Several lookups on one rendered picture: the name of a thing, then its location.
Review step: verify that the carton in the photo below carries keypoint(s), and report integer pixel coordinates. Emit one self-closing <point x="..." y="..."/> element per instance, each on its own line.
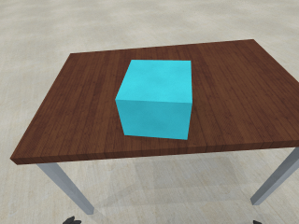
<point x="155" y="99"/>

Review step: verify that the table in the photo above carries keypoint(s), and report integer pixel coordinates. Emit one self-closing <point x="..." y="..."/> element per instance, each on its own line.
<point x="242" y="99"/>

